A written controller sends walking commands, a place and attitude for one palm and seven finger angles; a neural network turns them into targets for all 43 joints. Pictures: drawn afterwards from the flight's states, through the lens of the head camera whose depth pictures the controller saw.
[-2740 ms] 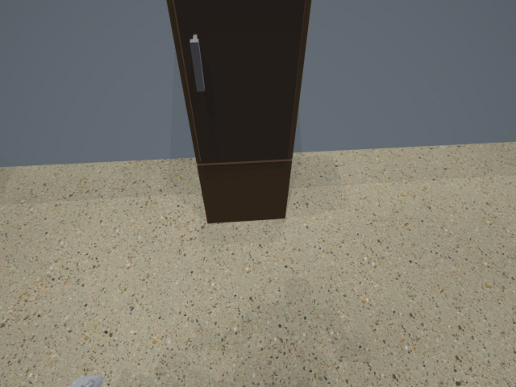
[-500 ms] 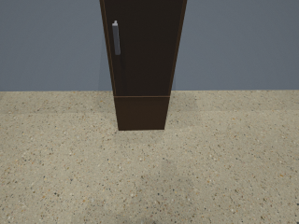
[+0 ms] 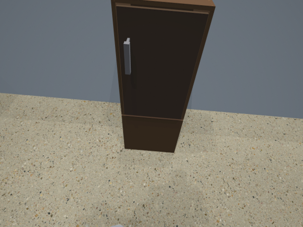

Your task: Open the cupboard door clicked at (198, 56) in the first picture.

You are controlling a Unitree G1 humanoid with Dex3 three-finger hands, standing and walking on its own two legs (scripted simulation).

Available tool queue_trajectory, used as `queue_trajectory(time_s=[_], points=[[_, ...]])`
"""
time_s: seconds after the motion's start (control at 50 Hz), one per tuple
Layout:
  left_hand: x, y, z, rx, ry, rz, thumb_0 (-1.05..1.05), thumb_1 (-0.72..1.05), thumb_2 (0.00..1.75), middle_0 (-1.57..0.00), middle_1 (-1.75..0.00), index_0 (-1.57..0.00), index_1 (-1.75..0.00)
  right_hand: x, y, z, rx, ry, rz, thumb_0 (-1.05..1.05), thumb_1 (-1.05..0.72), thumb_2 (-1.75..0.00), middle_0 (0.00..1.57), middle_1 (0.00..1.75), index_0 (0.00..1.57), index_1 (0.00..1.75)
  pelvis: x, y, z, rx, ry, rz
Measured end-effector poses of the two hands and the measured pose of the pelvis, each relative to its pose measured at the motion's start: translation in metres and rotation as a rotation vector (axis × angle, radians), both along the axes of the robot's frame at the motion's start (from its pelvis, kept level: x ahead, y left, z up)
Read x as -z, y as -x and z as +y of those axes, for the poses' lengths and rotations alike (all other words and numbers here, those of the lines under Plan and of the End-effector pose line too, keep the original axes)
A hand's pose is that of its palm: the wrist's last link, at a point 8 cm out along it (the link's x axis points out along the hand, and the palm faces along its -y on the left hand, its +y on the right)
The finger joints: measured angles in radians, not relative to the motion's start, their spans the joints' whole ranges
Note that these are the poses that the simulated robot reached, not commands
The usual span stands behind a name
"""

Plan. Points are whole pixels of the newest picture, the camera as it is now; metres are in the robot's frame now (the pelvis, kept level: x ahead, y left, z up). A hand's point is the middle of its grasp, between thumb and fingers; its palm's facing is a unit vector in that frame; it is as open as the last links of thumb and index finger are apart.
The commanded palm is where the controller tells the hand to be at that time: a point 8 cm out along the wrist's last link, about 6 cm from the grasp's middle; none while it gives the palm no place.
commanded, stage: take the last steps up to it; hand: left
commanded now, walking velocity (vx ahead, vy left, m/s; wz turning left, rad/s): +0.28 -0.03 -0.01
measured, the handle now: (128, 56) +0.75 +0.17 +0.06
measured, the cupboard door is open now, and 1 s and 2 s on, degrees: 0 0 0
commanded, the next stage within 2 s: come to a stop and stand still in 0.30 s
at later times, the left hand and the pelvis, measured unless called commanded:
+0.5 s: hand (105, 193) +0.26 +0.17 -0.17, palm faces -0.02 -0.97 -0.22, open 7.3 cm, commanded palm none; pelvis +0.18 -0.02 -0.01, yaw -1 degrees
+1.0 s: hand (86, 204) +0.22 +0.23 -0.18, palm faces +0.09 -0.98 -0.20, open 7.3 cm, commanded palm none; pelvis +0.16 +0.03 -0.01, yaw +1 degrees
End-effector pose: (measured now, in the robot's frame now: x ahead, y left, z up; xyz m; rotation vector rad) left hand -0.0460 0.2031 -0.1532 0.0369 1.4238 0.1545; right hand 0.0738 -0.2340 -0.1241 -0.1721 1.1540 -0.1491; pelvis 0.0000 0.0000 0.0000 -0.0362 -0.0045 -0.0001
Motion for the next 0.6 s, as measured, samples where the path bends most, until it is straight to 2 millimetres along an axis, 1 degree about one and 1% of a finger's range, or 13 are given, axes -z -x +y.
queue_trajectory(time_s=[0.04, 0.08, 0.1, 0.14, 0.18, 0.22, 0.26, 0.34, 0.44, 0.5, 0.54, 0.6], points=[[0.006, 0.001, 0.003, -0.026, 0.02, 0.041, 0.0, 0.91, 0.9, -0.2, -0.29, -0.2, -0.3, -0.003, -0.035, 0.01, -0.033, 0.01, -0.043, 0.0, -0.92, -0.9, 0.19, 0.3, 0.19, 0.3, 0.004, -0.017, 0.007, -0.002, 0.006, -0.003], [0.014, -0.001, 0.008, -0.038, 0.036, 0.086, 0.0, 0.91, 0.9, -0.2, -0.29, -0.2, -0.3, -0.001, -0.064, 0.02, -0.051, 0.021, -0.085, 0.0, -0.92, -0.9, 0.19, 0.3, 0.19, 0.3, 0.011, -0.034, 0.015, 0.003, 0.005, -0.008], [0.016, -0.004, 0.011, -0.034, 0.04, 0.108, 0.0, 0.91, 0.9, -0.2, -0.29, -0.2, -0.3, 0.0, -0.073, 0.025, -0.052, 0.022, -0.098, 0.0, -0.92, -0.9, 0.19, 0.3, 0.19, 0.3, 0.013, -0.041, 0.018, 0.008, -0.003, -0.011], [0.013, -0.019, 0.018, -0.017, 0.037, 0.13, 0.0, 0.91, 0.9, -0.2, -0.29, -0.2, -0.3, -0.001, -0.08, 0.033, -0.038, 0.016, -0.096, 0.0, -0.92, -0.9, 0.19, 0.3, 0.19, 0.3, 0.01, -0.055, 0.022, 0.017, -0.012, -0.014], [0.008, -0.043, 0.027, -0.002, 0.026, 0.118, 0.0, 0.91, 0.9, -0.2, -0.29, -0.2, -0.3, -0.001, -0.078, 0.039, -0.009, 0.004, -0.061, -0.01, -0.92, -0.9, 0.19, 0.3, 0.19, 0.3, 0.005, -0.069, 0.024, 0.019, -0.019, -0.012], [0.003, -0.073, 0.034, 0.014, 0.011, 0.085, 0.01, 0.91, 0.9, -0.2, -0.29, -0.2, -0.3, -0.005, -0.077, 0.032, 0.051, 0.027, -0.048, -0.03, -0.96, -0.9, 0.2, 0.3, 0.2, 0.3, -0.001, -0.083, 0.025, 0.025, -0.027, -0.006], [-0.002, -0.105, 0.039, 0.028, -0.005, 0.044, 0.0, 0.91, 0.9, -0.2, -0.29, -0.2, -0.3, -0.006, -0.073, 0.026, 0.063, 0.04, 0.0, -0.03, -0.97, -0.9, 0.2, 0.3, 0.2, 0.3, -0.004, -0.097, 0.025, 0.027, -0.03, -0.002], [-0.008, -0.172, 0.041, 0.055, -0.035, -0.042, 0.0, 0.91, 0.9, -0.19, -0.29, -0.2, -0.3, -0.001, -0.055, 0.019, 0.084, 0.03, 0.132, -0.03, -0.96, -0.9, 0.2, 0.3, 0.2, 0.3, -0.007, -0.124, 0.019, 0.026, -0.037, -0.003], [-0.013, -0.254, 0.032, 0.109, -0.08, -0.126, 0.0, 0.92, 0.9, -0.19, -0.29, -0.2, -0.3, 0.015, -0.032, 0.016, 0.136, -0.029, 0.294, -0.01, -0.94, -0.9, 0.2, 0.3, 0.2, 0.3, -0.001, -0.159, 0.001, 0.027, -0.052, -0.015], [-0.01, -0.297, 0.02, 0.135, -0.114, -0.187, 0.0, 0.92, 0.9, -0.19, -0.29, -0.2, -0.3, 0.031, -0.027, 0.012, 0.156, -0.072, 0.38, -0.01, -0.93, -0.9, 0.2, 0.3, 0.19, 0.3, 0.011, -0.183, -0.015, 0.017, -0.069, -0.022], [-0.01, -0.318, 0.01, 0.141, -0.128, -0.217, 0.0, 0.91, 0.9, -0.19, -0.29, -0.2, -0.3, 0.039, -0.031, 0.008, 0.162, -0.092, 0.419, 0.0, -0.92, -0.9, 0.2, 0.3, 0.19, 0.3, 0.015, -0.192, -0.022, 0.009, -0.051, -0.024], [-0.016, -0.334, -0.002, 0.139, -0.131, -0.244, 0.0, 0.91, 0.9, -0.2, -0.29, -0.2, -0.3, 0.042, -0.05, 0.001, 0.16, -0.093, 0.418, 0.0, -0.92, -0.9, 0.2, 0.3, 0.19, 0.3, 0.013, -0.197, -0.026, -0.004, -0.051, -0.024]])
